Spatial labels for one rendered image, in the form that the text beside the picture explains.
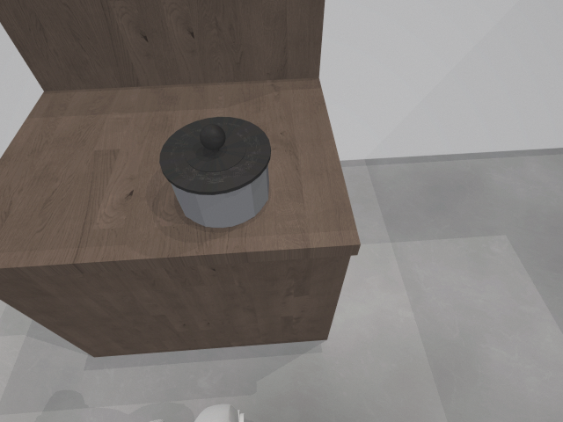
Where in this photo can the knob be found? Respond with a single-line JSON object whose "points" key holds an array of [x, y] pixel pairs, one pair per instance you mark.
{"points": [[212, 137]]}

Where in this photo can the left robot thigh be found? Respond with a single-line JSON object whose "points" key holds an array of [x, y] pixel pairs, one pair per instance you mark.
{"points": [[221, 413]]}

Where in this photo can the lid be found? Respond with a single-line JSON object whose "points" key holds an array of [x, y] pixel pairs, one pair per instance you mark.
{"points": [[189, 166]]}

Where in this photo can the table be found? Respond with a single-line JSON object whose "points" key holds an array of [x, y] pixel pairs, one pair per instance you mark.
{"points": [[94, 244]]}

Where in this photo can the pot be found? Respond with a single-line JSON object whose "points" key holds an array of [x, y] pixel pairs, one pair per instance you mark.
{"points": [[226, 209]]}

